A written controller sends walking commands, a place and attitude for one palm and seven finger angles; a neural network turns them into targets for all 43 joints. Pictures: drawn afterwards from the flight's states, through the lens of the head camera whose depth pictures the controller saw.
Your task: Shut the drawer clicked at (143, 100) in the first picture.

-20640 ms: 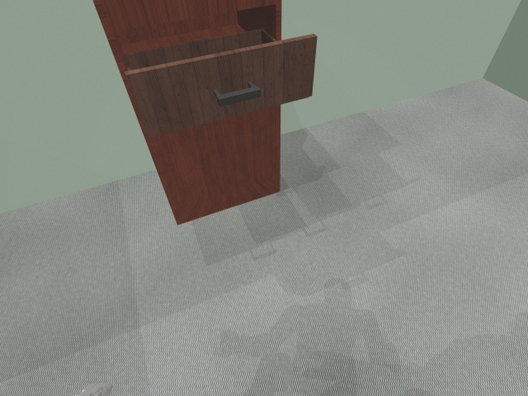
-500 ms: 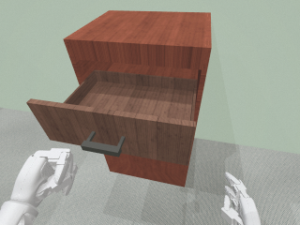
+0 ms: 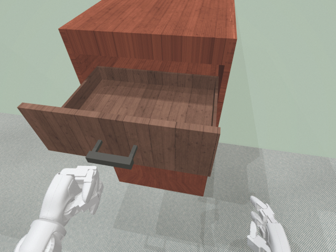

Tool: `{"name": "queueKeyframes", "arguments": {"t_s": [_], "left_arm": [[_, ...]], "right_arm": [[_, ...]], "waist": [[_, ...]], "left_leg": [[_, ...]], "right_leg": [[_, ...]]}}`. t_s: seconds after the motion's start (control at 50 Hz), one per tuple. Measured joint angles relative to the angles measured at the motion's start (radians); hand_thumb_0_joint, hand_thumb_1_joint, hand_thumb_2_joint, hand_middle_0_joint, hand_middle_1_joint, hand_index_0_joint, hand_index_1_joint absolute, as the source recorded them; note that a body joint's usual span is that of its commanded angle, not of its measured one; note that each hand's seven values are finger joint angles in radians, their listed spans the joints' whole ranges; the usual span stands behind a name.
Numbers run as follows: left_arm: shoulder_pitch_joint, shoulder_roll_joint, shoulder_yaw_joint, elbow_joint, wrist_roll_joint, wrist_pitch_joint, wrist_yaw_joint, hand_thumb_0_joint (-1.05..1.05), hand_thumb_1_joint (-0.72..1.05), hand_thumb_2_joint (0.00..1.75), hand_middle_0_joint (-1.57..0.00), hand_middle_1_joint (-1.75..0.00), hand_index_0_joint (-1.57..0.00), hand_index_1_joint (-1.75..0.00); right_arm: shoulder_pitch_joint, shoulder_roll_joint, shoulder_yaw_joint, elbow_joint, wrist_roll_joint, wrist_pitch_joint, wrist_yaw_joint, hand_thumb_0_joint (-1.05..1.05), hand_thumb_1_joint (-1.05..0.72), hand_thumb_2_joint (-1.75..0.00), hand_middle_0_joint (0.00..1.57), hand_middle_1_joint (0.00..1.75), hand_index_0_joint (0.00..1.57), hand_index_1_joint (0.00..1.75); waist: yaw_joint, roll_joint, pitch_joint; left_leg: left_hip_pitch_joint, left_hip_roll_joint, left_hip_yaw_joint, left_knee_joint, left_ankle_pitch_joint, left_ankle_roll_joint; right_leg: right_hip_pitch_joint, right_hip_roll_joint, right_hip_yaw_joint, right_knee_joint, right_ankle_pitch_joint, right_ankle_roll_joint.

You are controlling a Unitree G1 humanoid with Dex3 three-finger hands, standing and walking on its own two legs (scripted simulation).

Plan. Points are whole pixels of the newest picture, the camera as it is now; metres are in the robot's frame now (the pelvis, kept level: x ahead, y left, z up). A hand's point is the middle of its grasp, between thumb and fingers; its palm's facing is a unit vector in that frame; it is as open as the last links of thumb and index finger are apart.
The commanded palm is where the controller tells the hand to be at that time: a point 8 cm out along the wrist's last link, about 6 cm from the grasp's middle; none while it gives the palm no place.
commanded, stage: bring the fist close to the handle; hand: left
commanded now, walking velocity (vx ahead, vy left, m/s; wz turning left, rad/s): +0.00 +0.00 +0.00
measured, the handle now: (113, 153) +0.34 +0.17 +0.06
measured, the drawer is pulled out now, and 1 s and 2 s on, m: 0.29 0.29 0.18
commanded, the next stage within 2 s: push the drawer shut in 0.90 s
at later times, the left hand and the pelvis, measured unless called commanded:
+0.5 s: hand (112, 185) +0.25 +0.15 +0.06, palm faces -0.10 -0.99 -0.06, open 3.2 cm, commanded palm +0.22 +0.21 +0.06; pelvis +0.01 +0.00 -0.01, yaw +0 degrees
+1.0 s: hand (114, 185) +0.25 +0.15 +0.06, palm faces -0.10 -0.99 -0.07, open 3.3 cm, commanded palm +0.23 +0.20 +0.06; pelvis +0.01 +0.00 -0.02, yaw +1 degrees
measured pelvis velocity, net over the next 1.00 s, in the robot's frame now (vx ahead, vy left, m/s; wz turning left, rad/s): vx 0.01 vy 0.00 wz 0.01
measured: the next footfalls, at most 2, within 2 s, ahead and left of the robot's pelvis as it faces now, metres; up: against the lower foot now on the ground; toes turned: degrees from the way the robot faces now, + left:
none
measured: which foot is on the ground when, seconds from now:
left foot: down 0.00-1.00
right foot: down 0.00-1.00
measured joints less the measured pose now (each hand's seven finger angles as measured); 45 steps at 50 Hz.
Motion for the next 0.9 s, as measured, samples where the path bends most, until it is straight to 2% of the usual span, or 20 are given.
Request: {"name": "queueKeyframes", "arguments": {"t_s": [0.32, 0.46, 0.68, 0.78, 0.9], "left_arm": [[-0.109, -0.018, -0.037, 0.15, 0.023, -0.09, 0.025, 0.01, 0.9, 0.9, -1.4, -1.6, -1.4, -1.6], [-0.161, -0.022, -0.027, 0.232, 0.023, -0.116, 0.021, 0.01, 0.9, 0.9, -1.4, -1.6, -1.4, -1.6], [-0.146, -0.014, -0.019, 0.231, 0.017, -0.169, 0.02, 0.02, 0.9, 0.9, -1.4, -1.6, -1.4, -1.6], [-0.141, -0.022, -0.033, 0.218, 0.011, -0.162, 0.015, 0.01, 0.9, 0.9, -1.4, -1.6, -1.4, -1.6], [-0.138, -0.025, -0.058, 0.218, 0.027, -0.132, 0.023, 0.01, 0.9, 0.9, -1.4, -1.6, -1.4, -1.6]], "right_arm": [[0.006, -0.006, -0.01, 0.002, -0.02, 0.041, 0.007, 0.01, -0.9, -0.9, 0.2, 0.3, 0.2, 0.3], [0.006, -0.004, -0.015, -0.006, -0.023, 0.072, 0.011, 0.01, -0.91, -0.9, 0.2, 0.3, 0.2, 0.3], [0.012, -0.006, -0.027, -0.022, -0.025, 0.097, 0.021, 0.01, -0.91, -0.9, 0.2, 0.3, 0.2, 0.3], [0.005, -0.006, -0.024, -0.028, -0.021, 0.108, 0.024, 0.01, -0.91, -0.9, 0.2, 0.3, 0.2, 0.3], [-0.007, 0.0, -0.018, -0.047, -0.021, 0.123, 0.022, 0.01, -0.91, -0.9, 0.2, 0.3, 0.2, 0.3]], "waist": [[-0.024, -0.001, 0.002], [-0.036, -0.009, -0.011], [-0.036, -0.008, -0.024], [-0.035, 0.002, -0.03], [-0.035, -0.001, -0.027]], "left_leg": [[-0.116, -0.008, -0.004, 0.067, -0.024, 0.006], [-0.158, -0.008, -0.001, 0.089, -0.037, 0.005], [-0.199, -0.005, -0.005, 0.117, -0.054, 0.005], [-0.203, -0.008, -0.009, 0.124, -0.059, 0.007], [-0.21, -0.011, -0.007, 0.131, -0.061, 0.008]], "right_leg": [[-0.111, -0.011, 0.002, 0.058, -0.02, 0.006], [-0.157, -0.011, 0.006, 0.085, -0.033, 0.005], [-0.196, -0.01, 0.003, 0.107, -0.047, 0.006], [-0.196, -0.013, 0.0, 0.111, -0.051, 0.009], [-0.206, -0.016, 0.003, 0.122, -0.055, 0.009]]}}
